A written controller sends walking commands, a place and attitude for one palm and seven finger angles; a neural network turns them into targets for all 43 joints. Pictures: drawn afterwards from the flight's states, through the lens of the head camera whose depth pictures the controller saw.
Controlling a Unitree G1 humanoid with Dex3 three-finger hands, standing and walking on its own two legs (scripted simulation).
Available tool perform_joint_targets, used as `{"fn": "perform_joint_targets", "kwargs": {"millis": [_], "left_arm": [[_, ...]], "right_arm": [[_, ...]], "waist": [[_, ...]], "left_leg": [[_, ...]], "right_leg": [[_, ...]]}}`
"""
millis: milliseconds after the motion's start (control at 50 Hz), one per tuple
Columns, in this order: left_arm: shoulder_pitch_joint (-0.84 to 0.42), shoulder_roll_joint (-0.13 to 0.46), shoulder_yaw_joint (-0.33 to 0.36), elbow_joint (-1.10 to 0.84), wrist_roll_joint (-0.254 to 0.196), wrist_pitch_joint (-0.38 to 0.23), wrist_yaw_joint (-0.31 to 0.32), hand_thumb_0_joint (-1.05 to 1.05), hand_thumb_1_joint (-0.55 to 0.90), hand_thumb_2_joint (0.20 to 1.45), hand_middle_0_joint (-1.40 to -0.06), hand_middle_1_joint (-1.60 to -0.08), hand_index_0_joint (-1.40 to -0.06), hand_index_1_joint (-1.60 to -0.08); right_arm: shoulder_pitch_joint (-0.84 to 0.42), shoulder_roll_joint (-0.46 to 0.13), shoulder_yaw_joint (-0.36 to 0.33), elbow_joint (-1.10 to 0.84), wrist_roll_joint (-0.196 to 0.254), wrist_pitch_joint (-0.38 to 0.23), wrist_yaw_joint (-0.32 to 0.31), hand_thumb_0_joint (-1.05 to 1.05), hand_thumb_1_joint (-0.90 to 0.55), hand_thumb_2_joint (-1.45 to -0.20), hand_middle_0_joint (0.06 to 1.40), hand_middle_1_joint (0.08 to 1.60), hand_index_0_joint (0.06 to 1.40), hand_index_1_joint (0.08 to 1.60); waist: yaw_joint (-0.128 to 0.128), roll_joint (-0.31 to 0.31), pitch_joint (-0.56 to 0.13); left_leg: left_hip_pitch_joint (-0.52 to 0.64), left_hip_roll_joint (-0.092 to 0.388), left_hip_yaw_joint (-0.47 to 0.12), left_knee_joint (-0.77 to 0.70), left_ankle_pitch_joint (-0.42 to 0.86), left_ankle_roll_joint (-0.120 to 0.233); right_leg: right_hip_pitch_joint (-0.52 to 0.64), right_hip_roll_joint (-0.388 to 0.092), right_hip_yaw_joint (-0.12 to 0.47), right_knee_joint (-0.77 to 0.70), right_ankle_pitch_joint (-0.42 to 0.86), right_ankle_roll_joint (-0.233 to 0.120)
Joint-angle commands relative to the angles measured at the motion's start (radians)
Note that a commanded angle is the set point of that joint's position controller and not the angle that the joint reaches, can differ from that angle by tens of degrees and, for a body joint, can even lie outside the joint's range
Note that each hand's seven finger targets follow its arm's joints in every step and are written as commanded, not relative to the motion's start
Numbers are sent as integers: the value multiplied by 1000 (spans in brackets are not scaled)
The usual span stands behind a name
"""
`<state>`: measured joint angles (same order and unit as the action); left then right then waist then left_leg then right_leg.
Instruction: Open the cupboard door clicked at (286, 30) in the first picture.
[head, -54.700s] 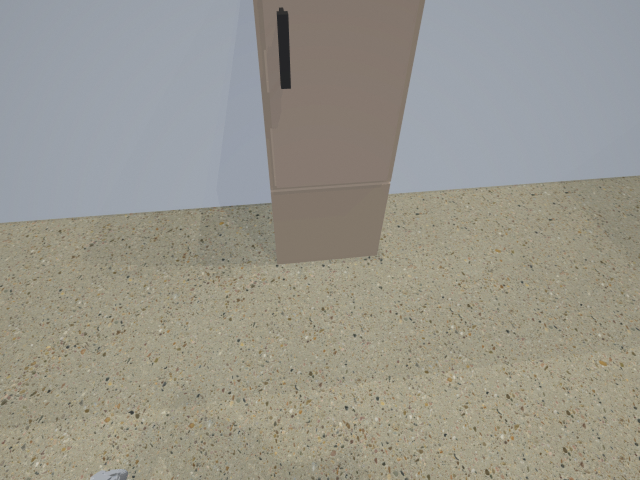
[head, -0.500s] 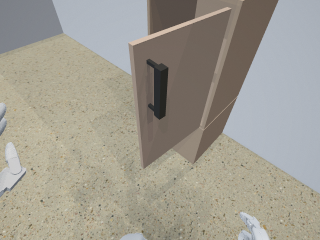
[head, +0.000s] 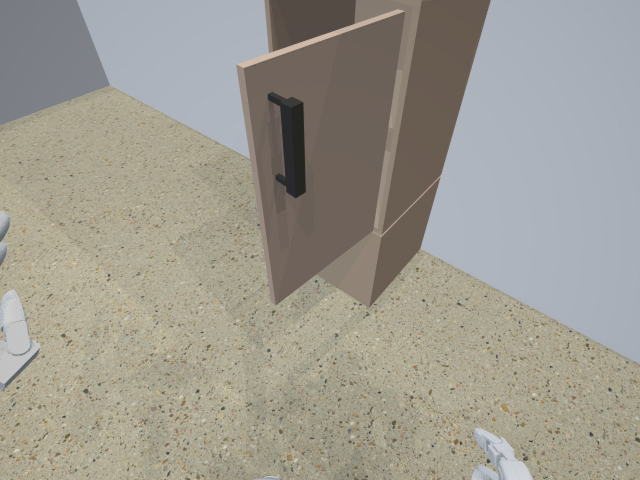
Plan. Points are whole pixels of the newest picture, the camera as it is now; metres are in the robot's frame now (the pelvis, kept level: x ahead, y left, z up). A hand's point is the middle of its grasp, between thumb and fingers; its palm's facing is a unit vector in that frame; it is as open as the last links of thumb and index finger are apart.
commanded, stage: stop stepping back and stand still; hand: left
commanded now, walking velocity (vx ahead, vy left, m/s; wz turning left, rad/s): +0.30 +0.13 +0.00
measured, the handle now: (285, 146) +0.60 +0.11 +0.12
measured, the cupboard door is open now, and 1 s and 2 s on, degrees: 84 84 84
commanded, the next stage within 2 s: let the arm hang, fingers relaxed in 0.52 s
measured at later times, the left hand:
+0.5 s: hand (11, 398) +0.14 +0.26 +0.17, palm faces +0.47 -0.72 -0.51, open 7.4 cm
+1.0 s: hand out of the picture -0.01 +0.20 -0.16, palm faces +0.16 -0.97 -0.20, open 6.9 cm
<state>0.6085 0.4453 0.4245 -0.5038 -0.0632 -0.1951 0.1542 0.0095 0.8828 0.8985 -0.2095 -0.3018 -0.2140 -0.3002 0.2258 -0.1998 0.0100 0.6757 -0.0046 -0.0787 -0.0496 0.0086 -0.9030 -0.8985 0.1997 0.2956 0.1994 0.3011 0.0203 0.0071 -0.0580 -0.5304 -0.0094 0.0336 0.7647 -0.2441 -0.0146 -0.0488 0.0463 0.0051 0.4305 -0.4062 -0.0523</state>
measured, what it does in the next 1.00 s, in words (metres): steps on the spot: left foot, then left foot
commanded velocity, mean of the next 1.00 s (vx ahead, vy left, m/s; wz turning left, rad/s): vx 0.07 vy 0.02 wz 0.00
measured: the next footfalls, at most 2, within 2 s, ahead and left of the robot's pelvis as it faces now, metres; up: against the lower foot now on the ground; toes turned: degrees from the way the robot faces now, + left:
left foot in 0.10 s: +0.06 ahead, +0.11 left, +0.00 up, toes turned +5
left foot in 0.68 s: +0.02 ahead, +0.14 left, +0.00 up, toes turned +8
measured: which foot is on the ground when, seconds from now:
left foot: up 0.00-0.08, down 0.10-0.36, up 0.38-0.66, down 0.68-1.00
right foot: down 0.00-1.00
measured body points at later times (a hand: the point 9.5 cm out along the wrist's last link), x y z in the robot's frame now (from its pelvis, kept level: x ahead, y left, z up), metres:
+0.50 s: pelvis -0.04 -0.01 +0.01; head -0.04 -0.04 +0.46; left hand +0.11 +0.30 +0.20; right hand +0.09 -0.25 -0.11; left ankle -0.04 +0.12 -0.65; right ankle -0.05 -0.09 -0.73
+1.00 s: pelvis -0.04 +0.01 +0.00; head -0.02 +0.02 +0.45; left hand -0.01 +0.25 -0.15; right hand +0.05 -0.21 -0.14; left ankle -0.02 +0.14 -0.73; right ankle -0.05 -0.09 -0.73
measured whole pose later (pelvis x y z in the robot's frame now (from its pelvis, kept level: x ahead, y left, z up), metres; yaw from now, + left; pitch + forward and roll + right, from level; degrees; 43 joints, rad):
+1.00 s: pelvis -0.04 +0.01 +0.00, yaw +6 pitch -1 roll +0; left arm 0.29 0.18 0.03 0.88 0.01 0.01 0.03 -0.05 1.00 0.90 -0.20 -0.30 -0.21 -0.30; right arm 0.22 -0.16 0.00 0.94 -0.03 0.03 -0.02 0.00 -0.93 -0.90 0.20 0.30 0.20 0.30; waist 0.00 -0.02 0.06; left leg -0.28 0.02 0.02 0.54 -0.24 -0.01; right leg -0.20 0.00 -0.08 0.54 -0.32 -0.03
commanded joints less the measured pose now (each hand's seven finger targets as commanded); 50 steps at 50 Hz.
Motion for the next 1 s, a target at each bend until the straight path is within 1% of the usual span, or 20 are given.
{"fn": "perform_joint_targets", "kwargs": {"millis": [0, 60, 100, 120, 160, 220, 280, 320, 340, 360, 460, 580, 600, 640, 660, 700, 760, 840, 940, 980], "left_arm": [[-186, 150, 85, -4, 14, -41, 18, 0, 900, 900, -200, -300, -200, -300], [-268, 131, 38, -12, 27, -50, 16, 0, 900, 900, -200, -300, -200, -300], [-306, 150, 45, -108, 27, -66, 21, 0, 900, 900, -200, -300, -200, -300], [-308, 158, 60, -159, 31, -76, 27, 0, 900, 900, -200, -300, -200, -300], [-253, 210, 103, -245, 39, -78, 31, 0, 900, 900, -200, -300, -200, -300], [-99, 193, 155, -234, 23, -59, 37, 0, 900, 900, -200, -300, -200, -300], [-6, 185, 187, -172, 23, -61, 41, 0, 900, 900, -200, -300, -200, -300], [-8, 155, 156, -106, 32, -64, 32, 0, 900, 900, -200, -300, -200, -300], [-37, 160, 150, -86, 30, -59, 27, 0, 900, 900, -200, -300, -200, -300], [-113, 151, 129, -95, 19, -67, 23, 0, 900, 900, -200, -300, -200, -300], [-190, 118, 79, 27, 42, -98, 13, 0, 900, 900, -200, -300, -200, -300], [-189, 158, 89, -142, 48, -100, 42, 0, 900, 900, -200, -300, -200, -300], [-209, -65, -273, 657, 126, 102, -103, 0, 900, 900, -200, -300, -200, -300], [-141, -123, -302, 688, 92, 181, -142, 0, 900, 900, -200, -300, -200, -300], [-148, -170, -327, 706, 91, 187, -141, 0, 900, 900, -200, -300, -200, -300], [-228, -169, -355, 771, 96, 193, -134, 0, 900, 900, -200, -300, -200, -300], [-295, -132, -355, 931, 88, 192, -143, 0, 900, 900, -200, -300, -200, -300], [-324, -59, -367, 1174, 83, 177, -132, 0, 900, 900, -200, -300, -200, -300], [-301, -157, -374, 1333, 75, 178, -119, 0, 900, 900, -200, -300, -200, -300], [-297, -160, -381, 1388, 73, 182, -118, 0, 900, 900, -200, -300, -200, -300]], "right_arm": [[-126, -118, -40, -165, 18, -61, -36, 0, -900, -900, 200, 300, 200, 300], [-87, -137, -51, -150, 10, -72, -43, 0, -900, -900, 200, 300, 200, 300], [-71, -166, -62, -172, 14, -77, -41, 0, -900, -900, 200, 300, 200, 300], [-55, -157, -58, -181, 13, -86, -30, 0, -900, -900, 200, 300, 200, 300], [-60, -129, -53, -164, -15, -108, -24, 0, -900, -900, 200, 300, 200, 300], [-103, -125, -57, -182, -3, -111, -15, 0, -900, -900, 200, 300, 200, 300], [-100, -126, -61, -207, 5, -92, -23, 0, -900, -900, 200, 300, 200, 300], [-98, -114, -69, -205, 4, -72, -25, 0, -900, -900, 200, 300, 200, 300], [-96, -110, -77, -211, 4, -59, -23, 0, -900, -900, 200, 300, 200, 300], [-97, -143, -83, -200, -4, -63, -25, 0, -900, -900, 200, 300, 200, 300], [-74, -116, -47, -145, -1, -73, -28, 0, -900, -900, 200, 300, 200, 300], [-119, -114, -58, -176, -5, -117, -45, 0, -900, -900, 200, 300, 200, 300], [-70, -178, -58, 54, -8, -80, 79, 0, -900, -900, 200, 300, 200, 300], [47, -117, -43, 0, 0, 7, 74, 0, -900, -900, 200, 300, 200, 300], [43, -162, -54, 1, -11, 11, 74, 0, -900, -900, 200, 300, 200, 300], [18, -205, -58, -6, -31, 40, 58, 0, -900, -900, 200, 300, 200, 300], [-58, -197, -47, 10, -43, 43, 38, 0, -900, -900, 200, 300, 200, 300], [-45, -100, -36, 92, -22, 81, 33, 0, -900, -900, 200, 300, 200, 300], [8, -60, -40, 217, -22, 85, 25, 0, -900, -900, 200, 300, 200, 300], [15, -55, -44, 246, -18, 89, 22, 0, -900, -900, 200, 300, 200, 300]], "waist": [[-22, -168, 64], [-47, -66, 35], [-49, 119, -14], [-42, 204, -31], [-36, 193, -3], [-11, 185, 47], [-7, 268, 39], [-7, 42, 73], [-11, -228, 93], [-13, -249, 120], [-45, -103, 51], [9, -171, -6], [-59, -105, 59], [-58, 7, -27], [-41, 116, -64], [-34, 33, -34], [-1, 52, -35], [-27, -209, -10], [-37, 124, -9], [-30, 127, 16]], "left_leg": [[96, 6, 49, -93, -34, 38], [360, -16, 57, -262, 61, 89], [520, 151, -170, -283, 243, 176], [562, 259, -333, -324, 347, 243], [406, 322, -462, -460, 210, 262], [73, 240, -253, -589, -313, 169], [-106, 160, -103, -529, -480, 90], [-170, 64, -15, -216, -427, 43], [-167, -4, 35, 145, -314, 15], [-184, -3, -38, 386, -249, 5], [-62, 58, -17, 252, -25, 1], [189, 14, 76, -185, -29, 34], [88, 40, 62, -135, 2, 32], [287, 57, -11, -225, 305, 41], [330, 185, -160, -234, 481, 100], [286, 311, -292, -310, 550, 215], [225, 215, -205, -284, 606, 149], [243, 28, -13, -169, 8, 15], [375, 88, -44, -278, 204, 34], [364, 105, -66, -309, 199, 42]], "right_leg": [[-61, -259, 119, -32, 802, -18], [-187, -210, 78, 116, 733, 47], [-343, -102, 11, 313, 501, 108], [-437, -53, -3, 422, 138, 114], [-411, -54, 31, 518, -158, 60], [-133, -48, -42, 369, -68, 46], [79, -16, -134, 187, -12, 32], [42, -103, 61, -25, -134, -26], [-118, -320, 444, -239, -397, -122], [-222, -441, 620, -334, -423, -165], [-126, -291, 167, -175, 230, -81], [-30, -272, 105, -99, 508, -49], [-83, -302, -53, 74, 769, -36], [-184, -203, -43, 169, 483, 17], [-292, -146, -91, 260, 226, 49], [-324, -68, -56, 409, -176, 58], [-161, -90, -28, 212, 91, 57], [-139, -272, 168, -21, 562, -41], [-150, -164, 53, -18, 412, 2], [-134, -146, 34, -46, 340, 8]]}}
